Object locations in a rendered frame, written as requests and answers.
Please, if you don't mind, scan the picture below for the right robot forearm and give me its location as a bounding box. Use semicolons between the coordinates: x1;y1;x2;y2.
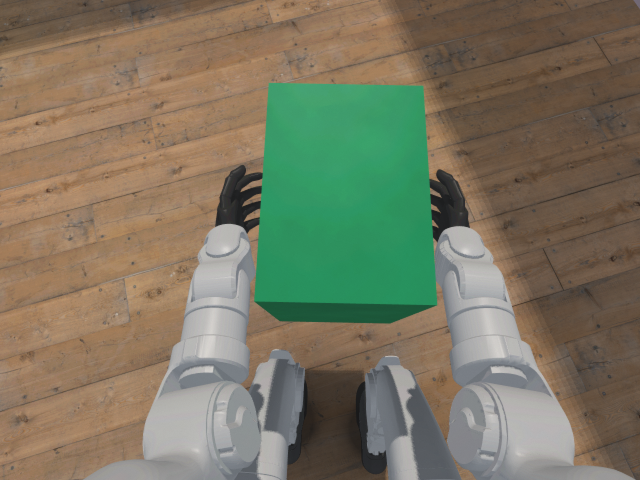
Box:
435;226;575;461

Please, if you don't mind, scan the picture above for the right robot shin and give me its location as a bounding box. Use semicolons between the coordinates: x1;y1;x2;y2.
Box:
366;356;417;453

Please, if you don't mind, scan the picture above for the robot left upper arm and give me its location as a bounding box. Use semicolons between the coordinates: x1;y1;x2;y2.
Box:
83;381;261;480

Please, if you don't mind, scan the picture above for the left robot forearm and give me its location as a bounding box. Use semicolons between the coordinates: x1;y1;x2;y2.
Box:
143;224;256;459

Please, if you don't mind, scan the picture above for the robot right upper arm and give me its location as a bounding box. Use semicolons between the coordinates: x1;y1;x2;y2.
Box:
447;381;635;480

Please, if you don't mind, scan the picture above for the right robot hand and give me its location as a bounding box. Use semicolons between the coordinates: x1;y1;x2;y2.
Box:
429;169;470;242

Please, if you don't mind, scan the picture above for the robot right foot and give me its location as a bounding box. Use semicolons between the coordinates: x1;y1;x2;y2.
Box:
356;381;387;474

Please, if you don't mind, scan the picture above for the carton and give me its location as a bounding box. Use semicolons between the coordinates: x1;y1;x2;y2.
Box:
254;83;437;324

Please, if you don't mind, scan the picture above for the left robot hand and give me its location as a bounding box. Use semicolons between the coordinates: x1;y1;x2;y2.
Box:
215;165;263;233

